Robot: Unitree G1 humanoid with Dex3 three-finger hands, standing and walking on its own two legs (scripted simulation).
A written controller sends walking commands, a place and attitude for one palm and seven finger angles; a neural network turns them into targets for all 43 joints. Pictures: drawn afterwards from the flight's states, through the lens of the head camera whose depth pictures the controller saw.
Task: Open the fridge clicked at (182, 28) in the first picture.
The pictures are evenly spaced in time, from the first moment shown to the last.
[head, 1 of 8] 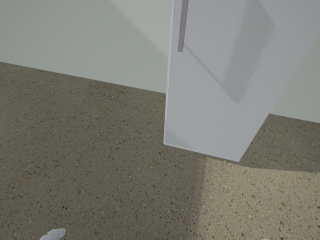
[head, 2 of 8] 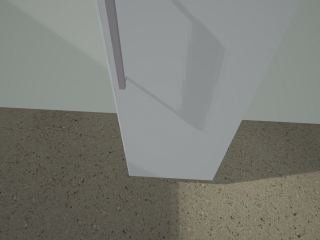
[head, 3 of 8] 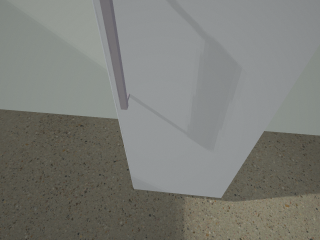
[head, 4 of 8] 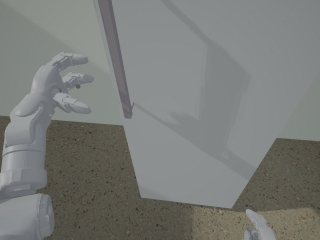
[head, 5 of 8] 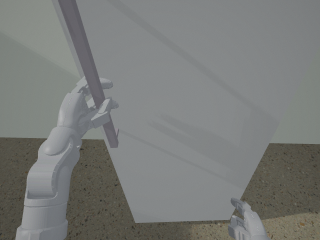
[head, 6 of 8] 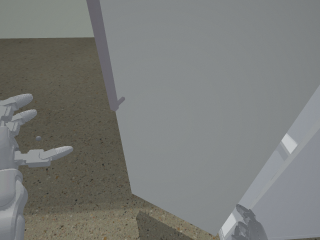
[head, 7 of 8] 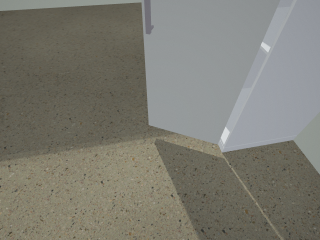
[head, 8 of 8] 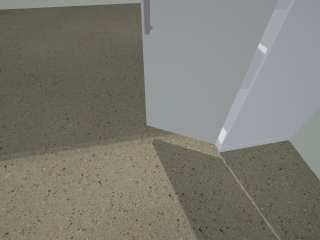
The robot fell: no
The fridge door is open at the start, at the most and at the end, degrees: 0 66 60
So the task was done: yes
